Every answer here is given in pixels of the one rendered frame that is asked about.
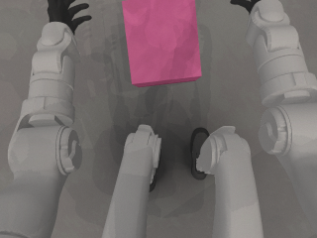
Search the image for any carton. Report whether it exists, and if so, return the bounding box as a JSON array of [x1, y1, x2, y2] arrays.
[[122, 0, 202, 87]]

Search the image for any right robot thigh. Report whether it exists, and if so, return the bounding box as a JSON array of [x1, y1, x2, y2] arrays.
[[204, 133, 264, 238]]

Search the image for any robot right forearm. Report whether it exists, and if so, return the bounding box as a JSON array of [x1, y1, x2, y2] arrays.
[[245, 0, 317, 108]]

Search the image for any right robot upper arm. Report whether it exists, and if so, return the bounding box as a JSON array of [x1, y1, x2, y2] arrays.
[[258, 102, 317, 235]]

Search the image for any robot left hand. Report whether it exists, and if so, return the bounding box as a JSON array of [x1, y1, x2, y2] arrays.
[[47, 0, 92, 35]]

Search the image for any robot thigh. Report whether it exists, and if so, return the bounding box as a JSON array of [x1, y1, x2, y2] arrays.
[[101, 130, 161, 238], [204, 133, 264, 238]]

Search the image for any left robot thigh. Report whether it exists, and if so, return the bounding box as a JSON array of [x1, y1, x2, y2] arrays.
[[101, 130, 161, 238]]

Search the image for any robot left forearm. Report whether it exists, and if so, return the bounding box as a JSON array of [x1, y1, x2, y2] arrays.
[[7, 22, 80, 172]]

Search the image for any left robot upper arm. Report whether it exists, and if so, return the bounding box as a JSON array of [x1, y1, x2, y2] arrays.
[[0, 125, 83, 238]]

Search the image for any robot right hand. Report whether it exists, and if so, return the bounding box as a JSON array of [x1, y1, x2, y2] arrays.
[[230, 0, 261, 15]]

